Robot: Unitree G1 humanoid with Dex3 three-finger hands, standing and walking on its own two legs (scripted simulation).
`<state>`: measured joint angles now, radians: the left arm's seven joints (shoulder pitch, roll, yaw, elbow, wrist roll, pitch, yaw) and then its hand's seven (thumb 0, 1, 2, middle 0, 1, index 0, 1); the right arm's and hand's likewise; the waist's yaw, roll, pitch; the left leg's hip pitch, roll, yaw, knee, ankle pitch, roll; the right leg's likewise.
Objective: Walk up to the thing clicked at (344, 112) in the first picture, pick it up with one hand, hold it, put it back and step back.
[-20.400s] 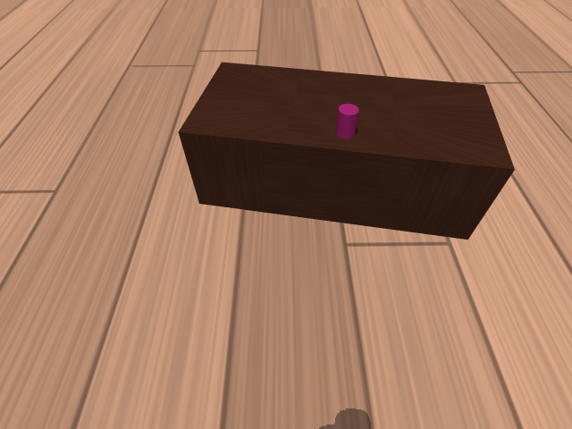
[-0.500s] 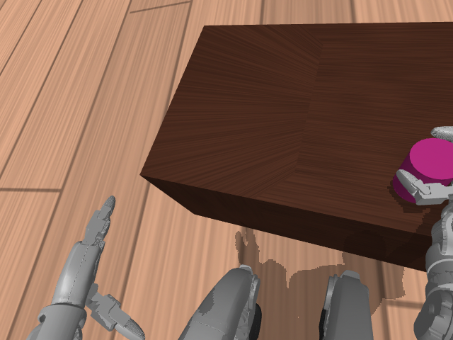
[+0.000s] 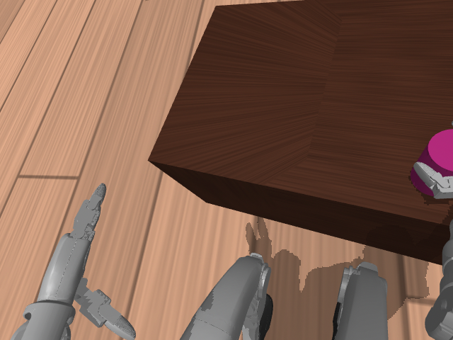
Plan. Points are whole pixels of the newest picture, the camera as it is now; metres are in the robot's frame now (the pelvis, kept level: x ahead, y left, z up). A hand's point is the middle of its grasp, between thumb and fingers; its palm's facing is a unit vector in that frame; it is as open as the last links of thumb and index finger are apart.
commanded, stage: lower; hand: right
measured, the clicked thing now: (444, 165) +0.45 -0.24 -0.10
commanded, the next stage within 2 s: loosen in 0.18 s
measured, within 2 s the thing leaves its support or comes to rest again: rests again in 0.04 s
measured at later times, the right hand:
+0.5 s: hand (452, 158) +0.46 -0.25 -0.08, palm faces +0.31 +0.95 +0.02, open 10.4 cm
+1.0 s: hand out of the picture +0.46 -0.25 -0.08, palm faces +0.31 +0.95 +0.02, open 15.5 cm
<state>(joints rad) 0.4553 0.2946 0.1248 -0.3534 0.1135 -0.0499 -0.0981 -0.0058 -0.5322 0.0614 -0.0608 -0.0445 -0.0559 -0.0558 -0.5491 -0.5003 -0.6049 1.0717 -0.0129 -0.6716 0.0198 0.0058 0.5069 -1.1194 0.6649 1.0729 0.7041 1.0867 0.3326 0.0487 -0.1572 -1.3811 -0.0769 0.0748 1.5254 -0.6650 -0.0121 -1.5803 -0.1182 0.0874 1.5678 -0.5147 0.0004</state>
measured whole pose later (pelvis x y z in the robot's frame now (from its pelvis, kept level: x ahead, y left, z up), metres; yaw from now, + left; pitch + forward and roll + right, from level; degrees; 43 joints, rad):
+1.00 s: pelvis -0.01 +0.00 -0.02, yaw +0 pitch +30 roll +8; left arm 0.49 0.32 0.17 -0.43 0.09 -0.08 -0.10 -0.01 -0.53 0.06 -0.07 -0.06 -0.07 -0.07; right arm -0.57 -0.53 -0.62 1.04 0.01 -0.64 0.05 -0.01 0.53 -0.20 0.38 0.31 0.40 0.31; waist 0.34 0.05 -0.16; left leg -1.45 -0.08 0.08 1.60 -0.68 -0.01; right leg -1.65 -0.12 0.10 1.64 -0.52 0.01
